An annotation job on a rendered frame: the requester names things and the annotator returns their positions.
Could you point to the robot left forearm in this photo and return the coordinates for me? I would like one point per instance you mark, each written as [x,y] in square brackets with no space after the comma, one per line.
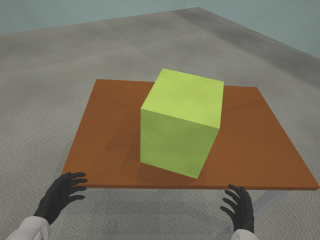
[31,228]

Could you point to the table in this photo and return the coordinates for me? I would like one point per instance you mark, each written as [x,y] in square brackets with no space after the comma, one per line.
[251,149]

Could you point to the carton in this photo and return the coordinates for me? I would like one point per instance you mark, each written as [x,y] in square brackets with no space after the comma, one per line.
[179,122]

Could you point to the right robot hand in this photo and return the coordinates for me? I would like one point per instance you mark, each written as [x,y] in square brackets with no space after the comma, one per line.
[243,217]

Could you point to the robot right forearm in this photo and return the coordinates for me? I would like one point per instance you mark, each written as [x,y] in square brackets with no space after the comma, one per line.
[242,234]

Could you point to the left robot hand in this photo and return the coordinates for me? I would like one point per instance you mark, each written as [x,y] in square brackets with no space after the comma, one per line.
[57,196]

